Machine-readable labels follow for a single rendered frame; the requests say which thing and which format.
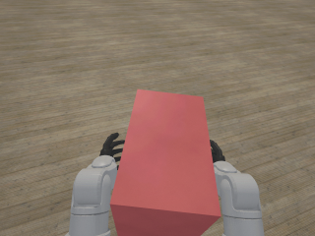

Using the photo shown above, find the robot left hand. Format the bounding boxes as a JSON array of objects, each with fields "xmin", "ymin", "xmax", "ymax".
[{"xmin": 99, "ymin": 133, "xmax": 125, "ymax": 170}]

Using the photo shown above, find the left robot forearm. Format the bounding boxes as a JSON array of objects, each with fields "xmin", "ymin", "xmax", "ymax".
[{"xmin": 65, "ymin": 155, "xmax": 117, "ymax": 236}]

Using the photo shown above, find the carton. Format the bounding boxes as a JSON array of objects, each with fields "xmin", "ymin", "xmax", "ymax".
[{"xmin": 110, "ymin": 89, "xmax": 221, "ymax": 236}]

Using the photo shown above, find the right robot forearm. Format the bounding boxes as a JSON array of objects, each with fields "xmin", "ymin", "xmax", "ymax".
[{"xmin": 213, "ymin": 160, "xmax": 265, "ymax": 236}]

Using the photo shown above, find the robot right hand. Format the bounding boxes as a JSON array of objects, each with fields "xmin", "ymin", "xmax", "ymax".
[{"xmin": 210, "ymin": 140, "xmax": 225, "ymax": 163}]

